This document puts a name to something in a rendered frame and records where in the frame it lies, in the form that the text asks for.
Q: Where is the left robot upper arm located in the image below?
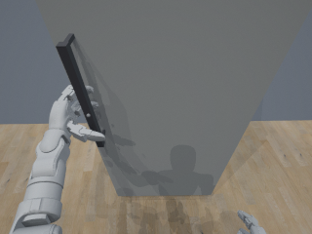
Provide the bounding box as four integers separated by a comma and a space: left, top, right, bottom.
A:
13, 224, 62, 234

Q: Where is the fridge door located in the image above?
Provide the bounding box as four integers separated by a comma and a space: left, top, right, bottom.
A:
35, 0, 312, 197

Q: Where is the robot left hand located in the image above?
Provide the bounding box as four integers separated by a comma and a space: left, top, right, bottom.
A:
49, 85, 105, 142

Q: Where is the handle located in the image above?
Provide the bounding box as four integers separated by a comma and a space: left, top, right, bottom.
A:
56, 33, 106, 147

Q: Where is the robot left forearm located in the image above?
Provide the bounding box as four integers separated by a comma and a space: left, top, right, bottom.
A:
9, 129, 71, 234

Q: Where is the robot right hand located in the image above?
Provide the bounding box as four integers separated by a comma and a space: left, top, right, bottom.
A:
237, 210, 266, 234

